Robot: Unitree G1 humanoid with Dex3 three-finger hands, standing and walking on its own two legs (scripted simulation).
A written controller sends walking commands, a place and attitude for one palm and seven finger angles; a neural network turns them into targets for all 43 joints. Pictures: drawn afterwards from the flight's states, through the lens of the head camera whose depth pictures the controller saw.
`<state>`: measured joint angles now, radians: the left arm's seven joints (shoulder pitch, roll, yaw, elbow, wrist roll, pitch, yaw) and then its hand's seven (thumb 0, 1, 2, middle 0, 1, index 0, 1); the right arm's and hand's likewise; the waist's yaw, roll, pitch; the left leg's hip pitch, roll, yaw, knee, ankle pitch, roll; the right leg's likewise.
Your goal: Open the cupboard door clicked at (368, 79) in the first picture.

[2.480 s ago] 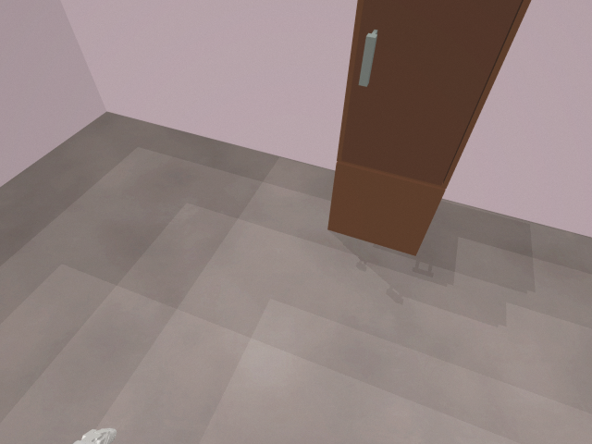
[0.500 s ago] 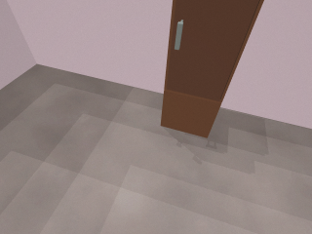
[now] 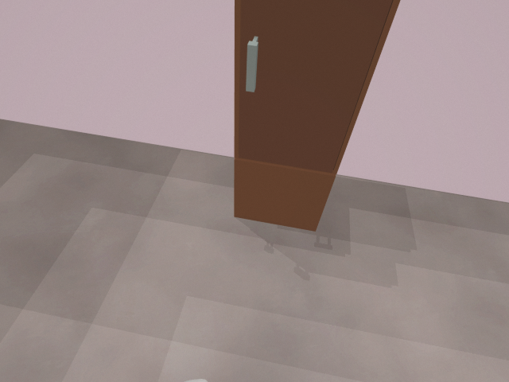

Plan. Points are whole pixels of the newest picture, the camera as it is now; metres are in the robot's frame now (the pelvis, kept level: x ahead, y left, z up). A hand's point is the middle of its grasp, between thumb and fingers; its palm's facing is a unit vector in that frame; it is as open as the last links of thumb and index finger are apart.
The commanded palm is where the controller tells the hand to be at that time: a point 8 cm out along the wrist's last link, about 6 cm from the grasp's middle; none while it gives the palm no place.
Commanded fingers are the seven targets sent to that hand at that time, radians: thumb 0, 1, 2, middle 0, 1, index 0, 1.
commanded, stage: turn to face it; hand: left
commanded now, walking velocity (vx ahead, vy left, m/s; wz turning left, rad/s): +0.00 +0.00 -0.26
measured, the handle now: (253, 64) +0.89 +0.06 +0.05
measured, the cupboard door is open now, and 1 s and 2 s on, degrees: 0 0 0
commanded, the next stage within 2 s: take the last steps up to it in 0.02 s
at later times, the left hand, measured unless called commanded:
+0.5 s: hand (166, 375) +0.16 +0.16 -0.16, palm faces -0.08 -0.97 -0.21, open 7.4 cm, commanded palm none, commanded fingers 0.00 0.90 0.90 -0.20 -0.30 -0.20 -0.30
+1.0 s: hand (175, 303) +0.29 +0.18 -0.17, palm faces -0.09 -0.98 -0.15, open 7.4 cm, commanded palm none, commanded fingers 0.00 0.90 0.90 -0.20 -0.30 -0.20 -0.30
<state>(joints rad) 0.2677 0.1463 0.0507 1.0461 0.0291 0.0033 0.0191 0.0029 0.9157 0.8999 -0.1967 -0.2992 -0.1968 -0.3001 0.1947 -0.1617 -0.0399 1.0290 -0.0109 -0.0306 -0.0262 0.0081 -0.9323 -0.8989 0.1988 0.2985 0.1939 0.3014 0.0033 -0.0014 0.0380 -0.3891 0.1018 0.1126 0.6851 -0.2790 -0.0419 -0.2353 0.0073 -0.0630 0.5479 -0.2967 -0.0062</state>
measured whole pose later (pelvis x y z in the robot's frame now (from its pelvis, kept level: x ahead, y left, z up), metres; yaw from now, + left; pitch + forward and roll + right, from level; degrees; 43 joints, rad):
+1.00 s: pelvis +0.27 +0.01 +0.01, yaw -9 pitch -1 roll +0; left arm 0.29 0.16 0.06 1.10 0.03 -0.01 0.00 0.00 0.91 0.90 -0.19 -0.30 -0.19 -0.30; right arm 0.26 -0.14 -0.04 1.08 -0.02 -0.07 -0.03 0.00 -0.95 -0.90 0.20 0.30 0.20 0.30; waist 0.00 -0.04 0.03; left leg -0.23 0.05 0.21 0.47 -0.23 0.05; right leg -0.45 -0.08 -0.07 1.06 -0.35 0.00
